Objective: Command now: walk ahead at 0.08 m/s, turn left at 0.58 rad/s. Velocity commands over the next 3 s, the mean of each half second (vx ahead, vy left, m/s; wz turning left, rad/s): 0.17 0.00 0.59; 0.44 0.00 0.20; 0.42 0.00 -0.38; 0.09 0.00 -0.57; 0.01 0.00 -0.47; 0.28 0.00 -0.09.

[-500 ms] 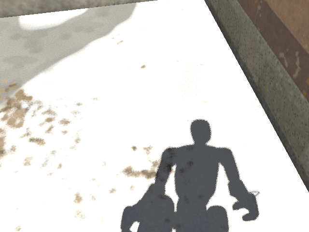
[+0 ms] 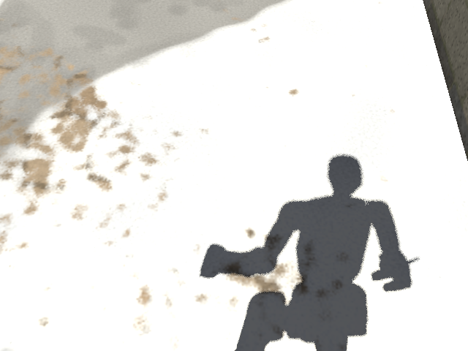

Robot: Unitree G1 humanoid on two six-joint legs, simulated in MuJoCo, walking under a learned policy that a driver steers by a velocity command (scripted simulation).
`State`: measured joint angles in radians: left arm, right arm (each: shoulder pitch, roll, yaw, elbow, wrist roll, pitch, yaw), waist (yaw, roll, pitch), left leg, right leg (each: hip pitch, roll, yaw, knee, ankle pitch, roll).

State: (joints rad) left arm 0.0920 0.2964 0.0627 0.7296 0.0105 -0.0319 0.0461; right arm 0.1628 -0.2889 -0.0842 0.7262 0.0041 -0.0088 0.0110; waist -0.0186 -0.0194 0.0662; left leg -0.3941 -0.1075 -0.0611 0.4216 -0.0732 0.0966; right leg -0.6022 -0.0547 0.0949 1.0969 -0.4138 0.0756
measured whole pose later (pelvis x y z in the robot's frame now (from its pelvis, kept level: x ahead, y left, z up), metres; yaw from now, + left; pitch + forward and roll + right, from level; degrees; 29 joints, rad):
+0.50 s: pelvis +0.08 -0.05 +0.01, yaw +19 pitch +2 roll +1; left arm 0.31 0.26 0.05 0.75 0.01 -0.07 0.04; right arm 0.24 -0.32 -0.10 0.66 0.02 0.02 -0.01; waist 0.04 0.04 -0.03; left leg -0.65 -0.02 -0.10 1.11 -0.19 -0.04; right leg -0.13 -0.04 -0.05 0.33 -0.23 -0.01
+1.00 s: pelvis +0.24 +0.10 +0.01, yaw +23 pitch +2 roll +1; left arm 0.20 0.32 0.05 0.77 -0.01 -0.08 -0.02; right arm 0.36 -0.25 -0.06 0.74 0.00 -0.07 0.02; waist -0.03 -0.06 0.00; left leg -0.10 -0.06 0.04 0.27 -0.20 0.06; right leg -0.67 -0.13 0.01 1.04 -0.15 0.01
